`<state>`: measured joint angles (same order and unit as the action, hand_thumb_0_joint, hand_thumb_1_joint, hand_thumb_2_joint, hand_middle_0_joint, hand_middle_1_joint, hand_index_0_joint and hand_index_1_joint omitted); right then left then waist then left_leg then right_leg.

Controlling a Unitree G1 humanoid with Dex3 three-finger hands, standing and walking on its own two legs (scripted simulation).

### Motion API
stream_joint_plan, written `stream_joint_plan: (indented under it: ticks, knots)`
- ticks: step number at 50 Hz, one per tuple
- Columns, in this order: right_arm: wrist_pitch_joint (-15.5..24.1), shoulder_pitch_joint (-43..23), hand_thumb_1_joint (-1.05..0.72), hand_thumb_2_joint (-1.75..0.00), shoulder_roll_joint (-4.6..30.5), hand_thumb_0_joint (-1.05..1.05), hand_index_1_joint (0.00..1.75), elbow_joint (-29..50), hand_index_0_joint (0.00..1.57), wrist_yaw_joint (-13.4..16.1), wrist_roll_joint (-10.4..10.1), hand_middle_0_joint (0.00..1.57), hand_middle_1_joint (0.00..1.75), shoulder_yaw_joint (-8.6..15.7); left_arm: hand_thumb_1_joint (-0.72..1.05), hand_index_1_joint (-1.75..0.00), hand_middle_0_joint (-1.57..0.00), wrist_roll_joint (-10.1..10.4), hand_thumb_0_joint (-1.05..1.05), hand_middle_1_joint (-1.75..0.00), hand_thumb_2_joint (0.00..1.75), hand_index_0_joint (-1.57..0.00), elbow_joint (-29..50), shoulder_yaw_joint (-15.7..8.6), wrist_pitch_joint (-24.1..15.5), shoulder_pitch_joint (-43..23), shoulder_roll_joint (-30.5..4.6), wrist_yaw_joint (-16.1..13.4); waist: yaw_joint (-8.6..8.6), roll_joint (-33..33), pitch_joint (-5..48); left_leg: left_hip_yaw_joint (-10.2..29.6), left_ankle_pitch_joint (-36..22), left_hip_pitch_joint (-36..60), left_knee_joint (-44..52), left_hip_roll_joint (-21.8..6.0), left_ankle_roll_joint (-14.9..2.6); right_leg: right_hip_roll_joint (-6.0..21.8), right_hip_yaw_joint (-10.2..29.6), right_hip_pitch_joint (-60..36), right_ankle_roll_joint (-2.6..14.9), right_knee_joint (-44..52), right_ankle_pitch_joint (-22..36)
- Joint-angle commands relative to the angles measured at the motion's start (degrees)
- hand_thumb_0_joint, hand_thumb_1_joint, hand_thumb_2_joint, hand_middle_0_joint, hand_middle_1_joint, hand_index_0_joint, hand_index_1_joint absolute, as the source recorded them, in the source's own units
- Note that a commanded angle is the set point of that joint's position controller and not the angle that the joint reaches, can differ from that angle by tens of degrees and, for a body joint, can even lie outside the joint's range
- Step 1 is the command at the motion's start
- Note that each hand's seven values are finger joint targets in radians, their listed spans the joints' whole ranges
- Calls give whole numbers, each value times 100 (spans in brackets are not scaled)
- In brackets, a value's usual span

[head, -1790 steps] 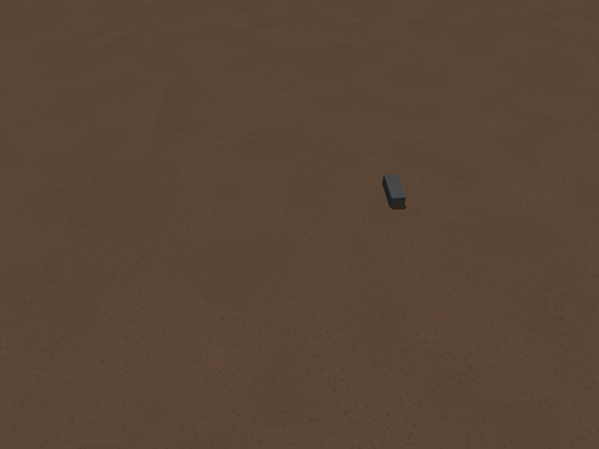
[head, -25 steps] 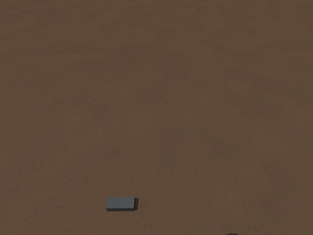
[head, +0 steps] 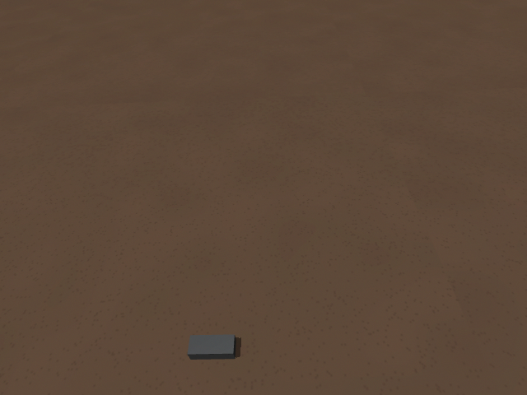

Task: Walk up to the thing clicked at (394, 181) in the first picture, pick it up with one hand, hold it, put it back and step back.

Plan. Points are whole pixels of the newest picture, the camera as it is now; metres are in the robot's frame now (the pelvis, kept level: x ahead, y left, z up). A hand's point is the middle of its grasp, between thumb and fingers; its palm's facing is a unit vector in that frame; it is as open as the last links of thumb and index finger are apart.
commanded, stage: stand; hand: left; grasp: from above
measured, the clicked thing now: (212, 347) +0.45 +0.26 -0.75
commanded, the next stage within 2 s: step back in 1.62 s
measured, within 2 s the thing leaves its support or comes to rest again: neither
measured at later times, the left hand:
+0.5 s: hand out of the picture +0.07 +0.22 -0.16, palm faces +0.02 -0.94 -0.33, open 7.4 cm
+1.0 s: hand out of the picture +0.12 +0.22 -0.15, palm faces +0.01 -0.94 -0.34, open 7.4 cm
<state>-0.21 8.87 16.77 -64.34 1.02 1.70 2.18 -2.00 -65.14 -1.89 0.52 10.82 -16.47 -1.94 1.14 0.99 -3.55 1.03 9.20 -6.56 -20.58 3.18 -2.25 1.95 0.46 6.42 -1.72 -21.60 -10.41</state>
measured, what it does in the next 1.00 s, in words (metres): stands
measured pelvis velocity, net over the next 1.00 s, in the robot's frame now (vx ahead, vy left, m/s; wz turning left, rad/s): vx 0.03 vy -0.03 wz -0.01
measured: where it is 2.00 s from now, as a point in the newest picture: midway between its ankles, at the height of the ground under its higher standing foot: outside the picture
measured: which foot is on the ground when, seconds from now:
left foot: down 0.00-1.00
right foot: down 0.00-1.00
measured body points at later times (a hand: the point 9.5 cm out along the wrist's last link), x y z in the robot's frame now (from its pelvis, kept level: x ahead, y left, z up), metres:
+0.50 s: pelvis +0.01 -0.02 +0.00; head +0.02 -0.03 +0.45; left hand +0.07 +0.27 -0.14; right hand +0.07 -0.31 -0.14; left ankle +0.03 +0.09 -0.75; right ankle +0.02 -0.14 -0.75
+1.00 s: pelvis +0.03 -0.03 +0.00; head +0.04 -0.03 +0.45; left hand +0.11 +0.27 -0.13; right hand +0.10 -0.32 -0.14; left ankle +0.03 +0.09 -0.75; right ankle +0.02 -0.14 -0.75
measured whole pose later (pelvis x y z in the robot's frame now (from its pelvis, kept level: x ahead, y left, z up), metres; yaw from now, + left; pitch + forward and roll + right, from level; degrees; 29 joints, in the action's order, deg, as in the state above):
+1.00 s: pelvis +0.03 -0.03 +0.00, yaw -1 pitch -3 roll +0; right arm 0.4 5.5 18.8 -65.4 0.9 1.2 0.7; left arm -1.0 -65.5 -1.9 -0.2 4.7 -17.6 -1.0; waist 0.1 1.0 -3.5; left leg 1.5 10.3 -4.9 -17.9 0.5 0.1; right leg -0.7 0.0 4.5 0.6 -17.9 -10.7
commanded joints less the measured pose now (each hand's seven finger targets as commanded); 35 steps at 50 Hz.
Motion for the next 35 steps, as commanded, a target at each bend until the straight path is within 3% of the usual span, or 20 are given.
stream_joint_plan:
  ticks: [1, 3, 5, 9, 17, 21, 23, 28, 35]
  knots:
    - [151, -218, -90, -90, 1085, 0, 30, 331, 20, 52, -22, 20, 30, 189, 90, -30, -20, 43, 0, -30, 90, -20, 292, -169, -153, -241, -1091, -43, -78, -90, 50, 819, 557, -169, 664, -794, 45, 405, 436, 199, 218, 489, -207]
    - [140, -259, -90, -90, 1071, 0, 30, 310, 20, 44, -19, 20, 30, 165, 90, -30, -20, 56, 0, -30, 90, -20, 254, -161, -146, -240, -1092, -31, -53, -87, -88, 832, 724, -319, 708, -799, 50, 402, 457, 226, 225, 501, -387]
    - [152, -260, -90, -90, 1086, 0, 30, 300, 20, 30, -34, 20, 30, 152, 90, -30, -20, 54, 0, -30, 90, -20, 240, -147, -164, -224, -1099, -21, -48, -109, 43, 797, 429, -204, 643, -807, 35, 437, 474, 152, 239, 538, -277]
    - [142, -256, -90, -90, 1108, 0, 30, 258, 20, 32, -36, 20, 30, 136, 90, -30, -20, 60, 0, -30, 90, -20, 220, -158, -163, -304, -1150, -6, -69, -140, 12, 749, 500, -219, 599, -786, 53, 447, 548, 202, 255, 606, -414]
    - [180, -303, -90, -90, 1157, 0, 30, 218, 20, 40, -54, 20, 30, 88, 90, -30, -20, 84, 0, -30, 90, -20, 200, -167, -203, -414, -1156, 3, -66, -131, 246, 685, -290, 72, 481, -853, 30, 488, 543, 15, 257, 627, 259]
    - [153, -264, -90, -90, 1119, 0, 30, 179, 20, 46, -52, 20, 30, 54, 90, -30, -20, 97, 0, -30, 90, -20, 179, -185, -170, -516, -1184, 22, -90, -147, 101, 670, 122, -144, 570, -832, 63, 455, 562, 45, 263, 657, -82]
    - [163, -333, -90, -90, 1160, 0, 30, 194, 20, 40, -65, 20, 30, 61, 90, -30, -20, 88, 0, -30, 90, -20, 156, -162, -167, -439, -1143, 35, -55, -137, 113, 694, 37, -51, 554, -841, 76, 439, 538, 130, 265, 685, -108]
    - [201, -334, -90, -90, 1183, 0, 30, 180, 20, 48, -59, 20, 30, 49, 90, -30, -20, 96, 0, -30, 90, -20, 197, -185, -203, -554, -1190, 36, -83, -92, 377, 639, -592, 167, 470, -909, 67, 490, 546, -82, 279, 597, 567]
    - [210, -373, -90, -90, 1262, 0, 30, 195, 20, 72, -67, 20, 30, 52, 90, -30, -20, 119, 0, -30, 90, -20, 226, -202, -197, -684, -1217, 37, -100, -129, 535, 584, -1096, 265, 411, -949, 75, 489, 497, -251, 253, 547, 1070]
